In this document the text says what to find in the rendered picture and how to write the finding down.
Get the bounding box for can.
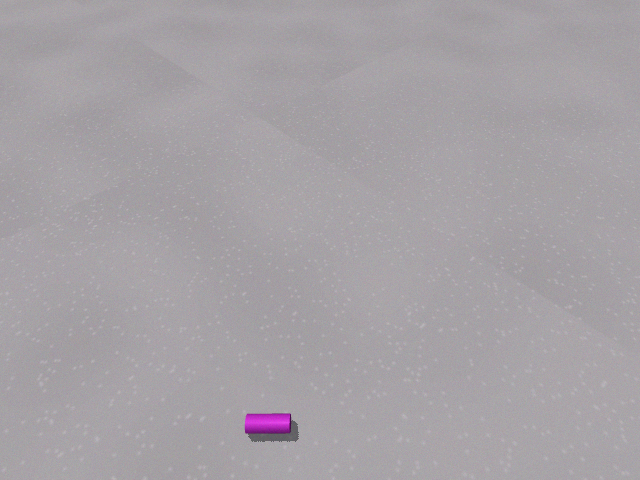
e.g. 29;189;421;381
245;414;291;434

